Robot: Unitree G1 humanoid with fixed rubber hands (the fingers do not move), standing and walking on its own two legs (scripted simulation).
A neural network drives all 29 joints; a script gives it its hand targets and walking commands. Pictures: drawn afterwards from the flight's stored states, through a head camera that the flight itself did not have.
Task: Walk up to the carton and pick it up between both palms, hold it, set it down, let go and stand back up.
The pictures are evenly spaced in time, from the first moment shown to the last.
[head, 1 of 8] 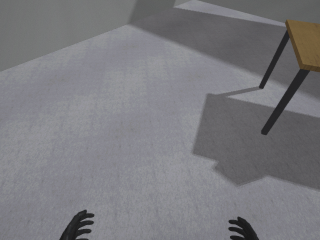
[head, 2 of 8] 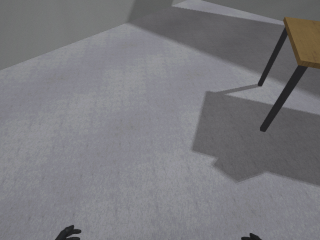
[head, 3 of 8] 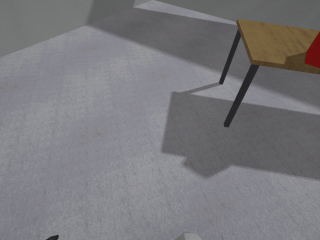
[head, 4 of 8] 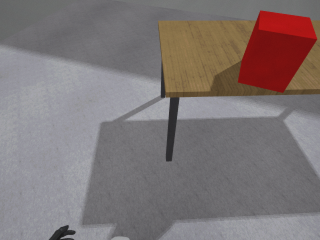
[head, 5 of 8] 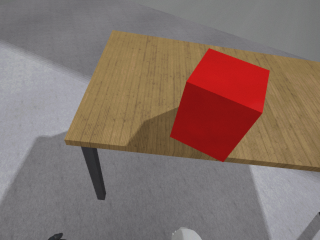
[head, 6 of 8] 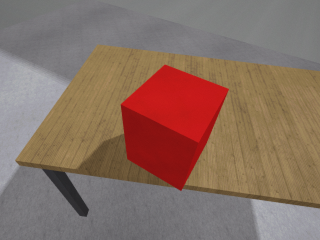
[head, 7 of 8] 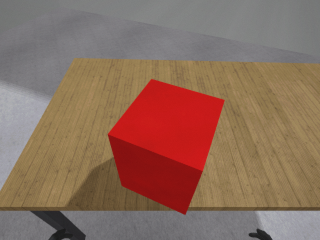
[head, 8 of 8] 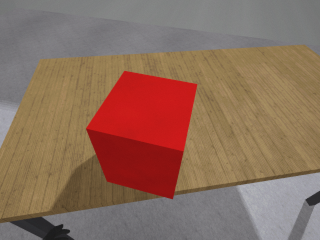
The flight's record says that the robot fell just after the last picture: no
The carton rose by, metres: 0.00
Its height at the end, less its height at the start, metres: +0.00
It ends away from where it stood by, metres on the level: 0.00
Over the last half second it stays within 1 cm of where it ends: yes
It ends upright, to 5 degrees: yes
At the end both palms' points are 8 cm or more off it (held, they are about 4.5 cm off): yes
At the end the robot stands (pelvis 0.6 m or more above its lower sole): yes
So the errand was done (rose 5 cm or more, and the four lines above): no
